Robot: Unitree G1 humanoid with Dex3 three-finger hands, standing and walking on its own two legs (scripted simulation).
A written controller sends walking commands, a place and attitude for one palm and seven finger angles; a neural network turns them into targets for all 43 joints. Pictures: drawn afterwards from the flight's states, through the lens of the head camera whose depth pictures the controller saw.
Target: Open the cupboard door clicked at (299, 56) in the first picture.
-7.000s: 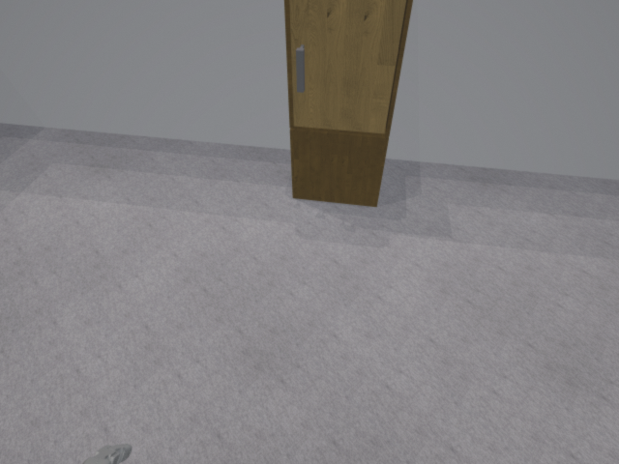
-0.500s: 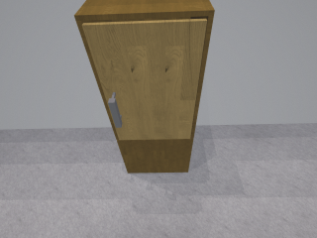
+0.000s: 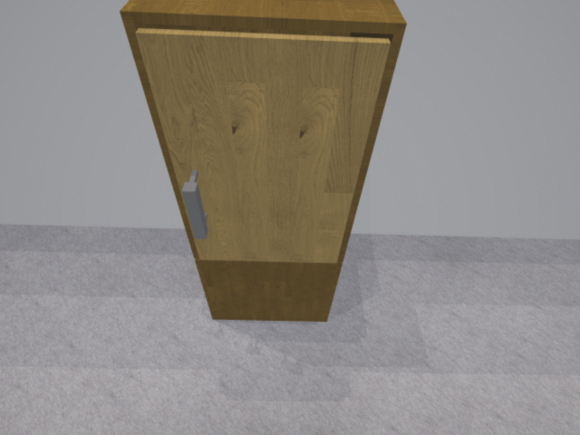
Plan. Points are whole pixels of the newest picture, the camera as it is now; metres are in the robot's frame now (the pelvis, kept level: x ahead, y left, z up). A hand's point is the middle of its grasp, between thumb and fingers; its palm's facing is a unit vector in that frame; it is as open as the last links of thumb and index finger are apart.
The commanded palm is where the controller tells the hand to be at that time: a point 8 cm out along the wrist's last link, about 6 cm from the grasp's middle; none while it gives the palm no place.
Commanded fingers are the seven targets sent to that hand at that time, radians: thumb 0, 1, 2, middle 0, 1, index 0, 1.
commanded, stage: come to a stop and stand still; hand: left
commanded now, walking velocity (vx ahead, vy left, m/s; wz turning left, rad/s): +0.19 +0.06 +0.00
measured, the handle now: (198, 204) +0.56 +0.24 -0.08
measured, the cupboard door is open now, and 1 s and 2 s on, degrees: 0 0 0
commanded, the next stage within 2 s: none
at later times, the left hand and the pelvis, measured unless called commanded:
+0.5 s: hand out of the picture +0.09 +0.17 -0.16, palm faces +0.08 -0.97 -0.24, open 7.3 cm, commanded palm none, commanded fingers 0.00 0.90 0.90 -0.20 -0.30 -0.20 -0.30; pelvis +0.03 -0.02 +0.01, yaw +2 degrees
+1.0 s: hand out of the picture -0.02 +0.25 -0.15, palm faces +0.07 -0.96 -0.26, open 7.4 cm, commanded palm none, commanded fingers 0.00 0.90 0.90 -0.20 -0.30 -0.20 -0.30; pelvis -0.01 +0.05 +0.01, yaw +2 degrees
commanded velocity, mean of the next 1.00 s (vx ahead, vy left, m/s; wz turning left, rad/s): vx -0.06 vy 0.02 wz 0.00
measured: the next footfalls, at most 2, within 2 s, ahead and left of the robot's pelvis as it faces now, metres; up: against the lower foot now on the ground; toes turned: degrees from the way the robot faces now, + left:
right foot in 0.18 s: +0.11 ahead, -0.09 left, +0.00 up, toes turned +6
left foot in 0.58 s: +0.08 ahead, +0.11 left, +0.00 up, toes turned +6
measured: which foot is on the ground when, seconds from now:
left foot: down 0.00-0.20, up 0.22-0.56, down 0.58-1.00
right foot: up 0.00-0.16, down 0.18-1.00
